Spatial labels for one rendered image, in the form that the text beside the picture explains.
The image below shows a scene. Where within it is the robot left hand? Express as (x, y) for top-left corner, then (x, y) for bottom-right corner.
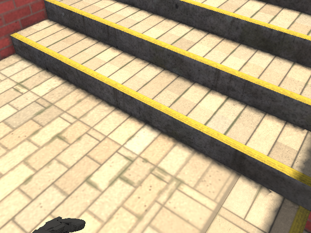
(32, 216), (86, 233)

